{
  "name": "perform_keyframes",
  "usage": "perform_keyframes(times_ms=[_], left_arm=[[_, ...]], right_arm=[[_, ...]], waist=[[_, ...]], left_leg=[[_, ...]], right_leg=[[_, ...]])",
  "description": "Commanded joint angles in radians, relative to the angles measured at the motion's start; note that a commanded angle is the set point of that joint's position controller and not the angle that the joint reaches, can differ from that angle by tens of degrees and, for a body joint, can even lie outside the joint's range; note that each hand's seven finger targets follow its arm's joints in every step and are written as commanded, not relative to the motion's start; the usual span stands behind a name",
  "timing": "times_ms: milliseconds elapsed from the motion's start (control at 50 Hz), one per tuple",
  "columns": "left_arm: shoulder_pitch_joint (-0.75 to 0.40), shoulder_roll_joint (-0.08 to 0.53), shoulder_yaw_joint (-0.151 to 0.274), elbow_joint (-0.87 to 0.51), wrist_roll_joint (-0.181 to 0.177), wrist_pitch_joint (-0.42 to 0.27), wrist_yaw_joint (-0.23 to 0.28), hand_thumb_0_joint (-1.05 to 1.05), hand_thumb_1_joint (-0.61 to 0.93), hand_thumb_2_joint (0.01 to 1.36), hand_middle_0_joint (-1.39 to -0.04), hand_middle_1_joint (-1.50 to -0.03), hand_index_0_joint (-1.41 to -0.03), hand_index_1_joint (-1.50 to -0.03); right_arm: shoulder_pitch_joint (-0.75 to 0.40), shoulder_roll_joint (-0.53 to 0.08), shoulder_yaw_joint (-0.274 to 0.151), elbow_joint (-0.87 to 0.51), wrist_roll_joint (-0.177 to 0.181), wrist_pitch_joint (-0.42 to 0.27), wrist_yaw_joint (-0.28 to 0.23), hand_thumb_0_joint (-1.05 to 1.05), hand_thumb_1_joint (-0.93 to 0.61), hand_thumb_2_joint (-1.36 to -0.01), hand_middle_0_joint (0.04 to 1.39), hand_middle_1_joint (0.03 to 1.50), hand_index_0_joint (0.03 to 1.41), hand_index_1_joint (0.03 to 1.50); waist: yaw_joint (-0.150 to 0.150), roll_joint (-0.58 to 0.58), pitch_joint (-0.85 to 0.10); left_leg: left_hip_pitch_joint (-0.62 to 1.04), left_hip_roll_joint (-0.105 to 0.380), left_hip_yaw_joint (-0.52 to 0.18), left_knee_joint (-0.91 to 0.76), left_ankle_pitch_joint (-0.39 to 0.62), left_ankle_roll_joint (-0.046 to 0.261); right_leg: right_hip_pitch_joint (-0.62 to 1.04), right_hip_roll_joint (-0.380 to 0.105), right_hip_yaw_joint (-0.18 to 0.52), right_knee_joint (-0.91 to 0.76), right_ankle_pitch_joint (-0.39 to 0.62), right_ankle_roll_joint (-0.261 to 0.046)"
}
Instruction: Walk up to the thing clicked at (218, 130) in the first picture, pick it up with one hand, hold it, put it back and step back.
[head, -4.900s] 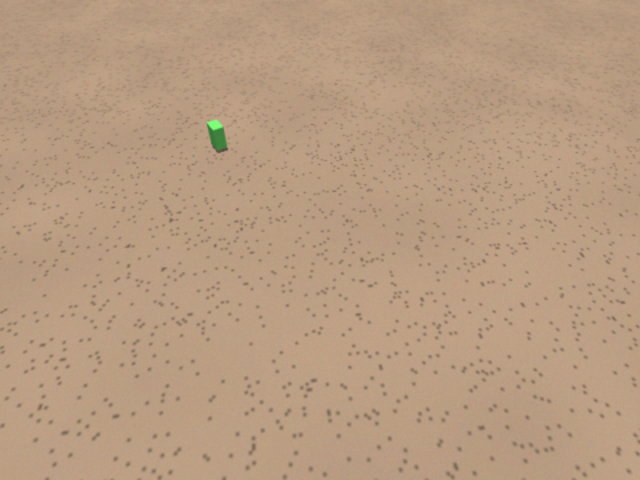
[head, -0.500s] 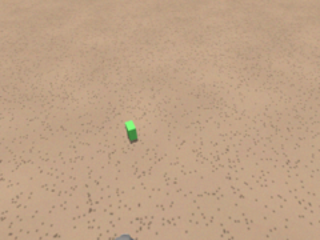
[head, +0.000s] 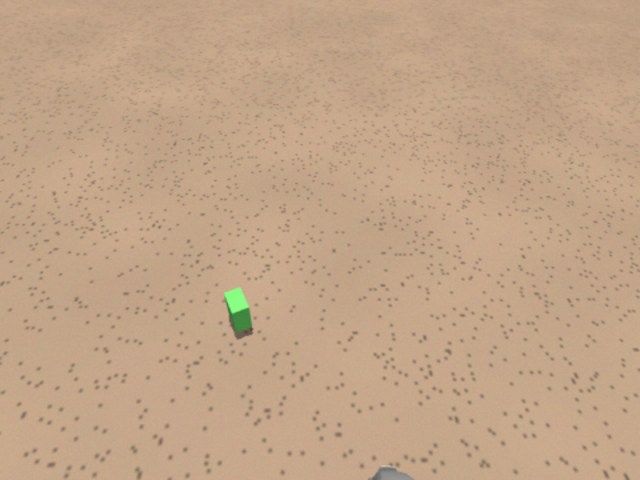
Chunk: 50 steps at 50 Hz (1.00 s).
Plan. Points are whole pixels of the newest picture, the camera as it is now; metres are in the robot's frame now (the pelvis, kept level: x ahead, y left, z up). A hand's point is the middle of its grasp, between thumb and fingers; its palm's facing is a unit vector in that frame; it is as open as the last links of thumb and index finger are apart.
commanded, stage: walk up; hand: left
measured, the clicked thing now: (238, 310) +0.81 +0.23 -0.71
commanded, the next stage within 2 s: none
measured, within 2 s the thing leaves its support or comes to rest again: neither
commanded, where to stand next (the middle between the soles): +0.46 +0.00 m, yaw +2 degrees
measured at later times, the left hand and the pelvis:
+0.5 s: hand (126, 465) +0.20 +0.26 -0.14, palm faces +0.03 -0.93 -0.37, open 7.4 cm; pelvis +0.18 -0.02 -0.01, yaw +2 degrees
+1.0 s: hand (165, 335) +0.40 +0.25 -0.14, palm faces -0.02 -0.90 -0.43, open 7.4 cm; pelvis +0.33 -0.03 -0.02, yaw +1 degrees
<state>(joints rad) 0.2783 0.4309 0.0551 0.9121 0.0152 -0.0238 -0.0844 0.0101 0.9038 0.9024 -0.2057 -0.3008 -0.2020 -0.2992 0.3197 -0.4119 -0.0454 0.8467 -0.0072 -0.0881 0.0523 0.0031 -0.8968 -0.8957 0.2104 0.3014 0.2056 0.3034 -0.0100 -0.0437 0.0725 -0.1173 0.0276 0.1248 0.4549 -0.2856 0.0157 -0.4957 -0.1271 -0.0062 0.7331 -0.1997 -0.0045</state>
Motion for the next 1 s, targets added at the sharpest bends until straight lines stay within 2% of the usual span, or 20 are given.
perform_keyframes(times_ms=[0, 60, 80, 100, 120, 220, 360, 480, 500, 520, 540, 580, 640, 780, 880, 900, 920, 940, 960, 980], left_arm=[[-0.046, 0.167, 0.057, -0.077, -0.002, -0.045, 0.003, 0.0, 0.9, 0.9, -0.2, -0.3, -0.2, -0.3], [0.097, 0.208, 0.079, -0.034, 0.005, -0.07, 0.023, 0.0, 0.9, 0.9, -0.2, -0.3, -0.2, -0.3], [0.2, 0.278, 0.104, -0.023, 0.01, -0.081, 0.039, 0.0, 0.9, 0.9, -0.2, -0.3, -0.2, -0.3], [0.204, 0.367, 0.114, -0.045, 0.0, -0.085, 0.048, 0.0, 0.9, 0.9, -0.2, -0.3, -0.2, -0.3], [0.161, 0.351, 0.105, -0.06, -0.014, -0.079, 0.048, 0.0, 0.9, 0.9, -0.2, -0.3, -0.2, -0.3], [0.01, 0.238, 0.068, -0.107, -0.017, -0.076, 0.058, 0.0, 0.9, 0.9, -0.2, -0.3, -0.2, -0.3], [0.053, 0.252, 0.078, -0.132, -0.006, -0.077, 0.05, 0.0, 0.9, 0.9, -0.2, -0.3, -0.2, -0.3], [-0.016, 0.24, 0.058, -0.154, -0.001, -0.064, 0.048, 0.0, 0.9, 0.9, -0.2, -0.3, -0.2, -0.3], [0.025, 0.193, 0.039, -0.153, 0.0, -0.061, 0.049, 0.0, 0.9, 0.9, -0.2, -0.3, -0.2, -0.3], [0.065, 0.118, 0.019, -0.164, -0.016, -0.061, 0.047, 0.0, 0.9, 0.9, -0.2, -0.3, -0.2, -0.3], [0.056, 0.18, 0.039, -0.142, -0.015, -0.052, 0.06, 0.0, 0.9, 0.9, -0.2, -0.3, -0.2, -0.3], [0.043, 0.222, 0.039, -0.114, -0.014, -0.044, 0.07, 0.0, 0.9, 0.9, -0.2, -0.3, -0.2, -0.3], [0.096, 0.207, 0.043, -0.065, -0.019, -0.035, 0.055, 0.0, 0.9, 0.9, -0.2, -0.3, -0.2, -0.3], [-0.009, 0.176, 0.047, -0.092, -0.003, -0.036, 0.027, 0.0, 0.9, 0.9, -0.2, -0.3, -0.2, -0.3], [0.058, 0.152, 0.043, -0.042, 0.0, -0.061, 0.058, 0.0, 0.9, 0.9, -0.2, -0.3, -0.2, -0.3], [0.101, 0.184, 0.056, -0.028, 0.003, -0.07, 0.069, 0.0, 0.9, 0.9, -0.2, -0.3, -0.2, -0.3], [0.138, 0.261, 0.076, -0.034, 0.008, -0.078, 0.08, 0.0, 0.9, 0.9, -0.2, -0.3, -0.2, -0.3], [0.109, 0.316, 0.077, -0.064, 0.0, -0.077, 0.084, 0.0, 0.9, 0.9, -0.2, -0.3, -0.2, -0.3], [0.078, 0.332, 0.078, -0.069, -0.01, -0.066, 0.082, 0.0, 0.9, 0.9, -0.2, -0.3, -0.2, -0.3], [0.064, 0.295, 0.071, -0.075, -0.018, -0.062, 0.085, 0.0, 0.9, 0.9, -0.2, -0.3, -0.2, -0.3]], right_arm=[[-0.041, -0.278, -0.091, -0.08, 0.007, -0.017, -0.017, 0.0, -0.9, -0.9, 0.2, 0.3, 0.2, 0.3], [-0.012, -0.213, -0.063, -0.083, 0.003, -0.007, -0.02, 0.0, -0.9, -0.9, 0.2, 0.3, 0.2, 0.3], [0.04, -0.14, -0.039, -0.091, 0.005, -0.008, -0.021, 0.0, -0.9, -0.9, 0.2, 0.3, 0.2, 0.3], [0.037, -0.152, -0.038, -0.1, 0.014, -0.004, -0.023, 0.0, -0.9, -0.9, 0.2, 0.3, 0.2, 0.3], [-0.016, -0.234, -0.058, -0.076, 0.0, 0.006, -0.036, 0.0, -0.9, -0.9, 0.2, 0.3, 0.2, 0.3], [0.066, -0.21, -0.063, 0.001, 0.008, 0.024, -0.011, 0.0, -0.9, -0.9, 0.2, 0.3, 0.2, 0.3], [-0.062, -0.18, -0.069, -0.033, -0.017, 0.022, 0.016, 0.0, -0.9, -0.9, 0.2, 0.3, 0.2, 0.3], [0.052, -0.204, -0.089, 0.006, -0.018, -0.003, 0.006, 0.0, -0.9, -0.9, 0.2, 0.3, 0.2, 0.3], [0.123, -0.237, -0.098, 0.026, -0.018, -0.011, -0.006, 0.0, -0.9, -0.9, 0.2, 0.3, 0.2, 0.3], [0.179, -0.328, -0.122, 0.017, -0.028, -0.019, -0.017, 0.0, -0.9, -0.9, 0.2, 0.3, 0.2, 0.3], [0.18, -0.37, -0.127, -0.01, -0.005, -0.02, -0.019, 0.0, -0.9, -0.9, 0.2, 0.3, 0.2, 0.3], [0.093, -0.313, -0.108, -0.032, 0.01, -0.014, -0.027, 0.0, -0.9, -0.9, 0.2, 0.3, 0.2, 0.3], [0.027, -0.265, -0.085, -0.044, 0.005, -0.018, -0.033, 0.0, -0.9, -0.9, 0.2, 0.3, 0.2, 0.3], [0.017, -0.285, -0.09, -0.07, -0.004, -0.009, -0.024, 0.0, -0.9, -0.9, 0.2, 0.3, 0.2, 0.3], [-0.03, -0.232, -0.062, -0.08, 0.004, 0.021, -0.03, 0.0, -0.9, -0.9, 0.2, 0.3, 0.2, 0.3], [0.004, -0.179, -0.041, -0.078, 0.011, 0.024, -0.033, 0.0, -0.9, -0.9, 0.2, 0.3, 0.2, 0.3], [0.042, -0.108, -0.017, -0.09, 0.018, 0.025, -0.036, 0.0, -0.9, -0.9, 0.2, 0.3, 0.2, 0.3], [0.059, -0.119, -0.015, -0.08, 0.014, 0.038, -0.04, 0.0, -0.9, -0.9, 0.2, 0.3, 0.2, 0.3], [0.009, -0.214, -0.049, -0.061, 0.002, 0.05, -0.054, 0.0, -0.9, -0.9, 0.2, 0.3, 0.2, 0.3], [0.007, -0.226, -0.052, -0.043, 0.008, 0.053, -0.057, 0.0, -0.9, -0.9, 0.2, 0.3, 0.2, 0.3]], waist=[[0.005, 0.169, 0.008], [0.081, -0.005, -0.101], [0.121, -0.229, -0.17], [0.119, -0.307, -0.143], [0.114, -0.159, -0.091], [0.022, -0.143, -0.017], [0.063, -0.104, 0.008], [-0.039, -0.002, -0.033], [-0.068, 0.126, -0.079], [-0.082, 0.375, -0.118], [-0.087, 0.303, -0.088], [-0.033, 0.118, -0.029], [0.009, 0.184, -0.01], [-0.018, 0.207, 0.025], [0.038, 0.112, -0.061], [0.063, 0.015, -0.11], [0.073, -0.215, -0.151], [0.053, -0.227, -0.12], [0.063, -0.14, -0.074], [0.058, -0.081, -0.055]], left_leg=[[-0.148, 0.237, -0.176, -0.17, -0.03, 0.177], [-0.196, 0.143, -0.075, 0.196, 0.152, 0.118], [-0.297, 0.061, -0.02, 0.511, 0.054, 0.069], [-0.538, -0.07, -0.049, 0.665, -0.224, 0.023], [-0.55, -0.003, -0.151, 0.738, -0.246, 0.024], [-0.403, 0.056, -0.15, 0.575, -0.035, 0.007], [-0.388, 0.074, -0.106, 0.238, 0.066, -0.02], [-0.024, 0.014, -0.043, 0.108, 0.063, 0.011], [0.106, 0.009, -0.08, 0.035, -0.056, 0.037], [0.218, 0.253, -0.505, -0.12, -0.205, 0.132], [0.188, 0.405, -0.799, -0.223, -0.212, 0.244], [0.057, 0.362, -0.597, -0.177, -0.02, 0.244], [-0.078, 0.254, -0.331, -0.173, 0.079, 0.184], [-0.138, 0.241, -0.257, -0.208, -0.088, 0.218], [-0.185, 0.173, -0.142, 0.09, 0.247, 0.15], [-0.223, 0.129, -0.112, 0.237, 0.224, 0.112], [-0.325, 0.047, -0.057, 0.471, 0.023, 0.06], [-0.456, -0.044, -0.083, 0.557, -0.255, 0.021], [-0.459, 0.006, -0.144, 0.637, -0.318, 0.023], [-0.466, 0.022, -0.183, 0.642, -0.286, 0.019]], right_leg=[[0.147, 0.035, -0.046, -0.109, 0.05, -0.012], [0.449, 0.089, -0.06, -0.234, -0.013, -0.039], [0.558, -0.08, 0.185, -0.343, -0.174, -0.077], [0.626, -0.294, 0.629, -0.506, -0.223, -0.188], [0.533, -0.327, 0.646, -0.478, -0.197, -0.264], [0.286, -0.127, 0.167, -0.478, -0.038, -0.2], [0.287, -0.134, 0.118, -0.498, -0.222, -0.214], [0.105, -0.1, 0.042, -0.274, -0.229, -0.155], [0.057, -0.041, -0.019, -0.052, -0.086, -0.13], [-0.13, 0.076, -0.106, 0.293, -0.13, -0.052], [-0.22, 0.137, -0.016, 0.403, -0.346, -0.044], [-0.185, 0.063, 0.098, 0.463, -0.259, -0.047], [-0.062, 0.026, 0.067, 0.328, -0.157, -0.028], [0.017, 0.02, -0.009, 0.03, -0.059, 0.002], [0.301, 0.116, -0.077, -0.213, 0.065, -0.009], [0.421, 0.101, -0.023, -0.258, 0.066, -0.027], [0.49, -0.093, 0.246, -0.354, 0.026, -0.078], [0.479, -0.281, 0.56, -0.458, -0.01, -0.194], [0.396, -0.314, 0.581, -0.426, -0.021, -0.29], [0.391, -0.264, 0.474, -0.403, 0.046, -0.281]])
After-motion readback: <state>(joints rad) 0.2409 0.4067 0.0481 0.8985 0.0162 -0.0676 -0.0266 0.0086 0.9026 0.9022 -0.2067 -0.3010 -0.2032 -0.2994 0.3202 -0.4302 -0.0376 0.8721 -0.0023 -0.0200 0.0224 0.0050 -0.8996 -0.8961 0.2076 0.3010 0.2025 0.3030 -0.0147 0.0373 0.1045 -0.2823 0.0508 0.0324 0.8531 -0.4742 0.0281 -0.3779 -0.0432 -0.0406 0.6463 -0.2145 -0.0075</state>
